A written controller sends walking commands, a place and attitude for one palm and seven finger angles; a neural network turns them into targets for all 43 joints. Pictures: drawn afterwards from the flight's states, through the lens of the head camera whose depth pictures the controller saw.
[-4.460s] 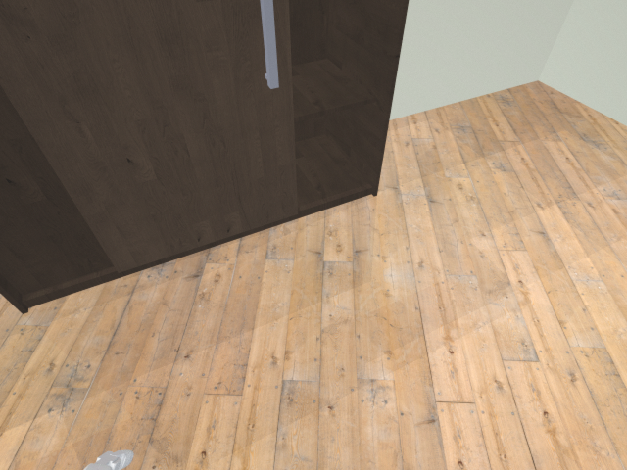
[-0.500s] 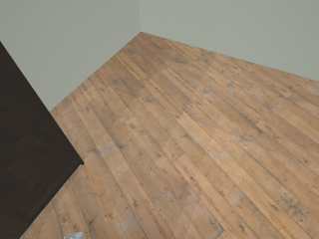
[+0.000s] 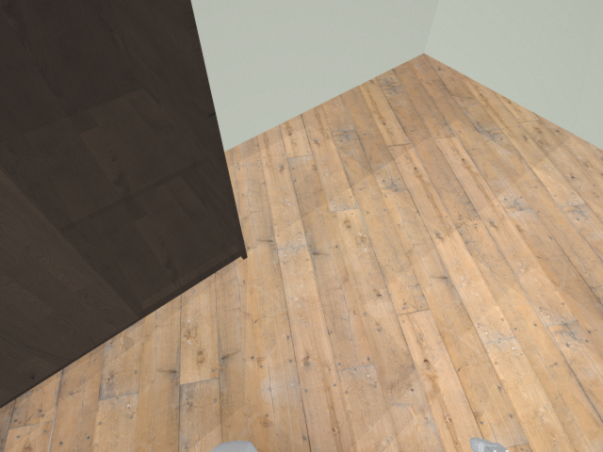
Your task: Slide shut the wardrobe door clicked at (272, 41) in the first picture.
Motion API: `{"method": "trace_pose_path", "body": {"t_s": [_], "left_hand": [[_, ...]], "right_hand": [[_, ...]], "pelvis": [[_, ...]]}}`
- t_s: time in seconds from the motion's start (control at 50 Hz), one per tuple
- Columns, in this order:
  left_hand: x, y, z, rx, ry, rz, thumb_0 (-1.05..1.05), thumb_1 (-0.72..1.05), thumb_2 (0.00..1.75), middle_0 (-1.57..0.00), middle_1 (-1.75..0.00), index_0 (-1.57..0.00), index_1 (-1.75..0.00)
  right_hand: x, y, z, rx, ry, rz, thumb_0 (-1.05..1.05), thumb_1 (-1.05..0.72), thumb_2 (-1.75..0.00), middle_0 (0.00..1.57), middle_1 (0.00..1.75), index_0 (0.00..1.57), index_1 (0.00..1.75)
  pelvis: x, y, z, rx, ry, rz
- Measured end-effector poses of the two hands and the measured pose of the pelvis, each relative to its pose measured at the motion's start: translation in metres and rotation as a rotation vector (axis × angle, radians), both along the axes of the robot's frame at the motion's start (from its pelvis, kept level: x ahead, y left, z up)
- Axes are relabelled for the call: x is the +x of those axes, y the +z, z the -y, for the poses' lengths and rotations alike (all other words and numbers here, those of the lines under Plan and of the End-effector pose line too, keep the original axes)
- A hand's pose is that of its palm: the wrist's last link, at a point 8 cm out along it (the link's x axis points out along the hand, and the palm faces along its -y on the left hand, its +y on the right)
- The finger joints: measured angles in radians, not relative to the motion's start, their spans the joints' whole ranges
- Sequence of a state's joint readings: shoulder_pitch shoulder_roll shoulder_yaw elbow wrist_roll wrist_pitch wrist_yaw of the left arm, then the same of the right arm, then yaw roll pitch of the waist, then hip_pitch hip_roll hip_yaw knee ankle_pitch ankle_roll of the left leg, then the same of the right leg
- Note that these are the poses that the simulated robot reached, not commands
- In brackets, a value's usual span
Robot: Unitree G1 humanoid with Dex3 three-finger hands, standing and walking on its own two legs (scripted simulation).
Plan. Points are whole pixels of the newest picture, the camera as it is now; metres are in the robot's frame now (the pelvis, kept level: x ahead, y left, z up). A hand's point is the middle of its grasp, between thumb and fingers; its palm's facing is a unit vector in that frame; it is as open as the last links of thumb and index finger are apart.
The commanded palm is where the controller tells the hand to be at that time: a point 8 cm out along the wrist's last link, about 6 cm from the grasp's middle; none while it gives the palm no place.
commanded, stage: turn to face it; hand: left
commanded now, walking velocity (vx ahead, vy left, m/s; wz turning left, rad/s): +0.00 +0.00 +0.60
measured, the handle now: out of the picture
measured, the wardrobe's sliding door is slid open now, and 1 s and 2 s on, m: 0.41 0.41 0.41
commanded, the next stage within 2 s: take the last steps up to it in 1.08 s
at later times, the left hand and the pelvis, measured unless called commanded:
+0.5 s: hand out of the picture +0.08 +0.20 -0.13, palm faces +0.27 -0.91 -0.31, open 7.4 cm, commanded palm none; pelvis +0.01 -0.03 +0.00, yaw +18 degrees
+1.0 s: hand out of the picture -0.12 +0.18 -0.18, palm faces +0.58 -0.77 -0.26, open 7.4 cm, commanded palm none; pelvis -0.01 -0.01 +0.00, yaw +34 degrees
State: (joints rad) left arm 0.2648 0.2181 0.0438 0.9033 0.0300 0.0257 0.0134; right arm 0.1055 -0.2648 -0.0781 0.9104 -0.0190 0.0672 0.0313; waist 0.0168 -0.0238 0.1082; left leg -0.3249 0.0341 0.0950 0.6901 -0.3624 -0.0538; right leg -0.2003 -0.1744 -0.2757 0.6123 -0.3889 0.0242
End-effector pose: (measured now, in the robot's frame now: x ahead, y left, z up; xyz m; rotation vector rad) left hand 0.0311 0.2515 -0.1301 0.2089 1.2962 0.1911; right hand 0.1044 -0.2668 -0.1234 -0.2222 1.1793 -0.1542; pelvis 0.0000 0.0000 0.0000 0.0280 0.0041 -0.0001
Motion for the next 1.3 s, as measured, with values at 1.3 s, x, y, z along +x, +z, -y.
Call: {"method": "trace_pose_path", "body": {"t_s": [1.3], "left_hand": [[-0.149, 0.011, 0.032, 0.008, 0.649, 0.053, 0.01, 0.91, 0.9, -0.2, -0.3, -0.2, -0.3]], "right_hand": [[0.083, 0.001, -0.111, 0.057, 0.631, -0.026, 0.0, -0.9, -0.9, 0.2, 0.3, 0.21, 0.3]], "pelvis": [[-0.005, 0.011, 0.012, -0.007, 0.652, 0.03]]}}
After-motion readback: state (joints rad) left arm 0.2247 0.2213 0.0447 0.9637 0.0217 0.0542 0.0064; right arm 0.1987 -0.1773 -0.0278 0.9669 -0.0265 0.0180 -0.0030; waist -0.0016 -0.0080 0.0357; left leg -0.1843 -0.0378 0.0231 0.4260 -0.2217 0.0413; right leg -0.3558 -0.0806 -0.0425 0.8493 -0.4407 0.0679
